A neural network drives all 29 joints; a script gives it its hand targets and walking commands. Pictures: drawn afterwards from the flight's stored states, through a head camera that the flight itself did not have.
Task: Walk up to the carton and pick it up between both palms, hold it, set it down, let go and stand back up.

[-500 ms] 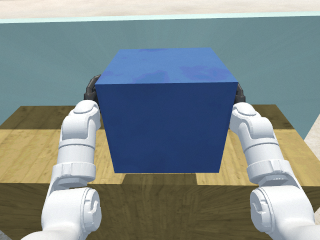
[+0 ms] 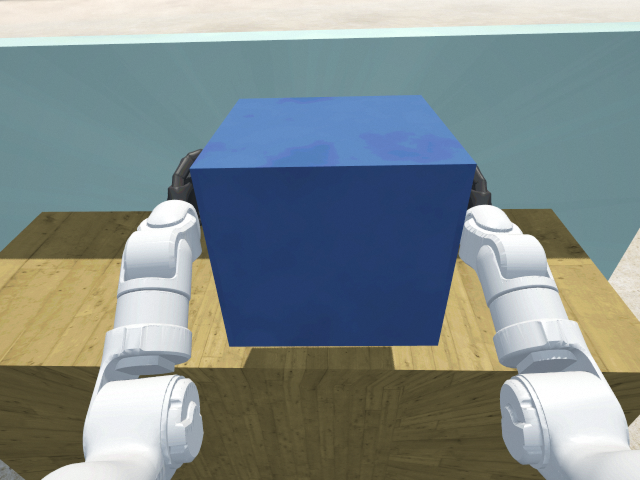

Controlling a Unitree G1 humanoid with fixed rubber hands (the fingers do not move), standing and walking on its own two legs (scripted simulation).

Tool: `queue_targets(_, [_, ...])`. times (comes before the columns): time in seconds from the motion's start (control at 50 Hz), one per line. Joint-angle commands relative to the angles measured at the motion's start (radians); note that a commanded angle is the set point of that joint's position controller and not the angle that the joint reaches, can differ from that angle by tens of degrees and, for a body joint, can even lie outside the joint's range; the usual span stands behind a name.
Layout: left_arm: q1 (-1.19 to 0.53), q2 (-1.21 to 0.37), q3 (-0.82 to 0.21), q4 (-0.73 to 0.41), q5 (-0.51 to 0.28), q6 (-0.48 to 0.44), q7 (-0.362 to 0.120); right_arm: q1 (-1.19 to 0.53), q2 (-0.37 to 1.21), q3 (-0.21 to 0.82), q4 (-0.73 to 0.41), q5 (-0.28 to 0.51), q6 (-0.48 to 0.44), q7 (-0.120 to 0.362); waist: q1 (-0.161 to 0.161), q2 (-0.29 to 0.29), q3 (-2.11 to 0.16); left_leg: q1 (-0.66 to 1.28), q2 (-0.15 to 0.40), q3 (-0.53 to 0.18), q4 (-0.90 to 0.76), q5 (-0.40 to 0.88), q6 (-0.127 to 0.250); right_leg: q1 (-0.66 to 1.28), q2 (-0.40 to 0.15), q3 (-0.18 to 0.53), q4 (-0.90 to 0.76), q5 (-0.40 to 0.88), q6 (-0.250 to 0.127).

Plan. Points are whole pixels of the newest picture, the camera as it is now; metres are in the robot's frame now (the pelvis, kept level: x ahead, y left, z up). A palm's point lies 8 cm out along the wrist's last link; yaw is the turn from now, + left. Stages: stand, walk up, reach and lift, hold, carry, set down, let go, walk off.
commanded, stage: hold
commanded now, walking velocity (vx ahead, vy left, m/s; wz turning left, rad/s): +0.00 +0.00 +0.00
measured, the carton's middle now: (331, 212) +0.41 -0.01 +0.17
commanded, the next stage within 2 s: set down in 0.44 s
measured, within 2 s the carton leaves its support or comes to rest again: neither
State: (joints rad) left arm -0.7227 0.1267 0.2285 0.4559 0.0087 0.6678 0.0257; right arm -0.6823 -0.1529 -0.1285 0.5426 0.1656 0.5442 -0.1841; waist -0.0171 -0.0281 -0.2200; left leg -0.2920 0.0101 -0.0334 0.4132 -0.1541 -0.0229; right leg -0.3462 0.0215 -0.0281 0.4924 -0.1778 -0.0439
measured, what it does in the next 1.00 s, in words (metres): stands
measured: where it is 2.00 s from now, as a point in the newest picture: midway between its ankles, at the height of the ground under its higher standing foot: outside the picture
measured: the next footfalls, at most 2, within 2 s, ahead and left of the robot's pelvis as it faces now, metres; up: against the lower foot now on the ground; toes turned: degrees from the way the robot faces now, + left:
none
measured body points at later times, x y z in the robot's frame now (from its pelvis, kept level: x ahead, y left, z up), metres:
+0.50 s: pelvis +0.00 +0.00 +0.00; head -0.07 +0.00 +0.44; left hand +0.39 +0.17 +0.21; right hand +0.38 -0.19 +0.19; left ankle +0.04 +0.15 -0.74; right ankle +0.05 -0.08 -0.74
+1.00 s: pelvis +0.00 +0.00 +0.00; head -0.04 +0.00 +0.45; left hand +0.40 +0.19 +0.18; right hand +0.40 -0.17 +0.16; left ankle +0.04 +0.15 -0.74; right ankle +0.05 -0.08 -0.74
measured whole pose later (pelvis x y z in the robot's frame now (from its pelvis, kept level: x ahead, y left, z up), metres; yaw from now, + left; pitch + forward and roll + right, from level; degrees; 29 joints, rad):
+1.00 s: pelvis +0.00 +0.00 +0.00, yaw +0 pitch +0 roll +2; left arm -0.72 0.09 0.32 0.57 0.12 0.46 -0.03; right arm -0.73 -0.12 -0.13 0.77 -0.01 0.28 -0.13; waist -0.02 -0.04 -0.13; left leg -0.26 0.01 -0.04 0.40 -0.15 -0.02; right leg -0.31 0.02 -0.03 0.48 -0.18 -0.04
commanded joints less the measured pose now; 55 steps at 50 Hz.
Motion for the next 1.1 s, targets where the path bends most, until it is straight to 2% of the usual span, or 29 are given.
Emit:
queue_targets(0.0, [-0.733,-0.619,-0.309,-0.315,-0.026,-0.035,-0.140,-1.016,0.618,0.430,-0.417,0.212,-0.065,0.206,0.032,0.024,-0.350,0.097,-0.064,0.000,-0.120,0.081,0.043,0.443,0.027,0.066,-0.189,0.146,0.045])
queue_targets(0.04, [-0.758,-0.625,-0.329,-0.355,-0.030,-0.041,-0.135,-1.049,0.624,0.443,-0.437,0.217,-0.075,0.204,0.041,0.037,-0.380,0.112,-0.061,-0.003,-0.114,0.100,0.039,0.432,0.029,0.061,-0.175,0.157,0.046])
queue_targets(0.06, [-0.756,-0.620,-0.314,-0.305,-0.016,-0.037,-0.139,-1.033,0.610,0.422,-0.401,0.203,-0.070,0.202,0.026,0.040,-0.311,0.094,-0.058,-0.002,-0.121,0.073,0.037,0.413,0.027,0.068,-0.187,0.127,0.041])
queue_targets(0.08, [-0.724,-0.646,-0.344,-0.387,-0.048,-0.041,-0.138,-1.043,0.635,0.457,-0.505,0.226,-0.082,0.200,0.028,0.015,-0.428,0.128,-0.061,-0.010,-0.101,0.167,0.040,0.480,0.031,0.061,-0.171,0.243,0.048])
queue_targets(0.12, [-0.765,-0.616,-0.329,-0.346,-0.044,-0.042,-0.143,-1.017,0.622,0.424,-0.443,0.211,-0.067,0.197,0.008,0.021,-0.374,0.107,-0.056,-0.009,-0.111,0.112,0.038,0.457,0.024,0.073,-0.179,0.203,0.046])
queue_targets(0.14, [-0.750,-0.609,-0.314,-0.357,-0.032,-0.044,-0.140,-1.016,0.637,0.459,-0.460,0.222,-0.065,0.195,0.037,0.012,-0.383,0.101,-0.065,0.000,-0.103,0.134,0.047,0.467,0.026,0.072,-0.179,0.210,0.052])
queue_targets(0.16, [-0.760,-0.599,-0.296,-0.318,-0.023,-0.040,-0.143,-1.022,0.615,0.425,-0.404,0.201,-0.058,0.197,0.029,0.018,-0.319,0.072,-0.062,-0.005,-0.123,0.053,0.046,0.448,0.021,0.068,-0.189,0.133,0.049])
queue_targets(0.24, [-0.761,-0.601,-0.284,-0.261,-0.011,-0.043,-0.144,-1.081,0.643,0.419,-0.431,0.184,-0.074,0.205,0.043,-0.016,-0.321,0.041,-0.064,0.003,-0.124,0.019,0.060,0.431,0.013,0.080,-0.195,0.050,0.045])
queue_targets(0.26, [-0.782,-0.614,-0.322,-0.326,-0.042,-0.052,-0.143,-1.074,0.636,0.417,-0.453,0.190,-0.083,0.204,0.025,0.012,-0.390,0.062,-0.066,-0.002,-0.117,0.049,0.049,0.449,0.012,0.079,-0.184,0.095,0.045])
queue_targets(0.3, [-0.749,-0.624,-0.317,-0.342,-0.028,-0.044,-0.142,-1.039,0.634,0.436,-0.432,0.201,-0.072,0.202,0.037,0.009,-0.383,0.095,-0.060,0.001,-0.115,0.109,0.044,0.467,0.024,0.072,-0.177,0.178,0.045])
queue_targets(0.32, [-0.734,-0.605,-0.306,-0.290,-0.023,-0.036,-0.148,-1.024,0.611,0.425,-0.416,0.198,-0.067,0.201,0.025,0.017,-0.319,0.084,-0.062,-0.003,-0.116,0.083,0.047,0.445,0.022,0.074,-0.185,0.150,0.045])
queue_targets(0.36, [-0.749,-0.630,-0.342,-0.354,-0.050,-0.038,-0.142,-1.028,0.610,0.425,-0.457,0.206,-0.070,0.201,0.015,0.023,-0.388,0.116,-0.053,-0.008,-0.112,0.127,0.035,0.452,0.036,0.060,-0.174,0.200,0.037])
queue_targets(0.4, [-0.741,-0.606,-0.296,-0.315,-0.021,-0.033,-0.149,-0.995,0.602,0.405,-0.398,0.192,-0.056,0.204,0.016,0.012,-0.304,0.074,-0.056,-0.007,-0.128,0.050,0.043,0.452,0.025,0.065,-0.190,0.133,0.041])
queue_targets(0.42, [-0.769,-0.613,-0.324,-0.353,-0.033,-0.039,-0.147,-1.009,0.620,0.401,-0.422,0.192,-0.067,0.206,0.011,0.018,-0.359,0.105,-0.053,-0.003,-0.122,0.090,0.038,0.456,0.027,0.063,-0.180,0.159,0.044])
queue_targets(0.44, [-0.778,-0.614,-0.336,-0.407,-0.044,-0.061,-0.158,-0.983,0.656,0.452,-0.550,0.217,-0.078,0.188,0.036,-0.011,-0.392,0.096,-0.089,0.035,-0.109,0.128,0.054,0.549,0.030,0.058,-0.189,0.234,0.050])
queue_targets(0.48, [-0.799,-0.628,-0.327,-0.383,-0.033,-0.083,-0.165,-1.017,0.639,0.441,-0.512,0.203,-0.102,0.189,0.026,0.017,-0.385,0.115,-0.082,0.025,-0.104,0.140,0.045,0.520,0.032,0.054,-0.184,0.248,0.052])
queue_targets(0.52, [-0.810,-0.592,-0.278,-0.340,-0.013,-0.093,-0.168,-1.029,0.633,0.399,-0.472,0.175,-0.109,0.194,0.041,0.013,-0.355,0.081,-0.088,0.031,-0.113,0.087,0.051,0.524,0.018,0.054,-0.188,0.198,0.055])
queue_targets(0.56, [-0.868,-0.586,-0.244,-0.269,-0.004,-0.125,-0.177,-1.081,0.650,0.343,-0.390,0.122,-0.135,0.210,0.045,0.002,-0.356,0.063,-0.073,0.023,-0.129,0.032,0.052,0.493,0.013,0.052,-0.198,0.100,0.045])
queue_targets(0.58, [-0.836,-0.569,-0.218,-0.226,0.014,-0.121,-0.186,-1.050,0.628,0.320,-0.347,0.096,-0.142,0.207,0.023,0.017,-0.298,0.054,-0.080,0.034,-0.135,0.007,0.051,0.481,0.005,0.046,-0.207,0.093,0.050])
queue_targets(0.6, [-0.824,-0.585,-0.221,-0.184,0.017,-0.140,-0.190,-1.082,0.641,0.302,-0.362,0.076,-0.170,0.211,0.026,-0.009,-0.300,0.052,-0.073,0.035,-0.142,-0.005,0.045,0.453,0.017,0.036,-0.213,0.051,0.047])
queue_targets(0.66, [-0.810,-0.551,-0.166,-0.069,0.064,-0.198,-0.206,-1.024,0.665,0.243,-0.237,0.001,-0.227,0.232,0.043,-0.011,-0.233,0.015,-0.056,0.034,-0.157,-0.101,0.047,0.427,0.003,0.029,-0.212,-0.063,0.041])
queue_targets(0.76, [-0.760,-0.470,-0.101,0.077,0.120,-0.246,-0.256,-0.930,0.627,0.131,-0.083,-0.106,-0.297,0.226,-0.006,-0.033,-0.130,0.018,-0.059,0.055,-0.175,-0.158,0.060,0.443,-0.031,0.043,-0.234,-0.182,0.048])
queue_targets(0.8, [-0.765,-0.449,-0.050,0.108,0.135,-0.261,-0.268,-0.948,0.629,0.120,-0.060,-0.137,-0.328,0.226,-0.001,-0.052,-0.140,0.031,-0.063,0.061,-0.177,-0.145,0.069,0.462,-0.029,0.033,-0.242,-0.202,0.055])
queue_targets(0.82, [-0.718,-0.451,-0.063,0.122,0.130,-0.263,-0.273,-0.923,0.623,0.104,-0.059,-0.149,-0.338,0.219,-0.008,-0.058,-0.101,0.020,-0.064,0.056,-0.183,-0.144,0.070,0.457,-0.033,0.029,-0.247,-0.193,0.055])
queue_targets(0.92, [-0.869,-0.522,-0.199,-0.014,0.049,-0.354,-0.239,-0.977,0.719,0.158,-0.141,-0.133,-0.437,0.209,-0.030,-0.009,-0.307,0.096,-0.063,0.058,-0.159,-0.064,0.042,0.510,-0.032,0.012,-0.205,-0.006,0.073])
queue_targets(0.94, [-0.882,-0.546,-0.246,-0.029,0.024,-0.376,-0.226,-0.990,0.748,0.191,-0.168,-0.119,-0.449,0.209,-0.014,-0.015,-0.357,0.100,-0.068,0.057,-0.144,-0.027,0.040,0.539,-0.027,0.009,-0.192,0.044,0.071])
queue_targets(1.0, [-0.822,-0.610,-0.346,-0.026,-0.017,-0.403,-0.198,-0.987,0.717,0.218,-0.253,-0.092,-0.490,0.197,-0.058,0.021,-0.491,0.126,-0.067,0.044,-0.114,0.031,0.018,0.589,-0.019,0.014,-0.170,0.247,0.068])
queue_targets(1.02, [-0.827,-0.619,-0.358,-0.033,-0.019,-0.413,-0.189,-1.000,0.733,0.237,-0.261,-0.088,-0.501,0.195,-0.048,0.011,-0.495,0.126,-0.068,0.048,-0.110,0.053,0.022,0.594,-0.021,0.011,-0.162,0.263,0.071])
queue_targets(1.08, [-0.789,-0.655,-0.433,-0.096,-0.047,-0.442,-0.167,-0.942,0.740,0.305,-0.314,-0.060,-0.529,0.189,-0.068,0.015,-0.604,0.167,-0.067,0.031,-0.083,0.133,0.011,0.613,-0.013,0.012,-0.149,0.395,0.074])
